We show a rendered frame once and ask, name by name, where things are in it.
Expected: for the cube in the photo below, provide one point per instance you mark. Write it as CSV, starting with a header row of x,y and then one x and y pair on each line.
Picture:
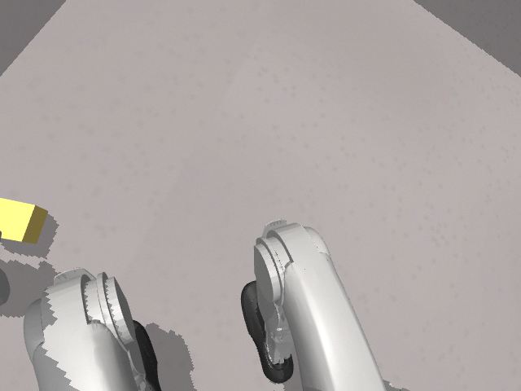
x,y
20,221

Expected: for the right robot foot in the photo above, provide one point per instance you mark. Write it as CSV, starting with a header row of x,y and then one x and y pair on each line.
x,y
278,373

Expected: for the left robot foot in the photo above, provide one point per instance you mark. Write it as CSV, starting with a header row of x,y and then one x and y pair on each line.
x,y
148,356

